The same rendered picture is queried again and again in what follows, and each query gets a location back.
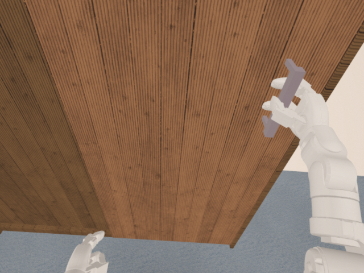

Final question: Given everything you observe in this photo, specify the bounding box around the robot right upper arm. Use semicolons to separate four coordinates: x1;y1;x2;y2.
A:
304;246;364;273

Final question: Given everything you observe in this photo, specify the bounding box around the robot right hand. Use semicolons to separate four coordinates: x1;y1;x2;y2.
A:
262;77;329;139

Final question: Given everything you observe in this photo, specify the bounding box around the robot right forearm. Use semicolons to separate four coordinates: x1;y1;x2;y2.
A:
299;125;364;255

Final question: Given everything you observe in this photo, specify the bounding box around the wardrobe door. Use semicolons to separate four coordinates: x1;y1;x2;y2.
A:
0;0;109;229
23;0;364;245

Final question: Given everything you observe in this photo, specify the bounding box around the robot left hand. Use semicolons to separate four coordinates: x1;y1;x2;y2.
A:
65;231;109;273

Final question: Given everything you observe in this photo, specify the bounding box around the handle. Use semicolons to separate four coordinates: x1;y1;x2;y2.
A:
262;59;306;138

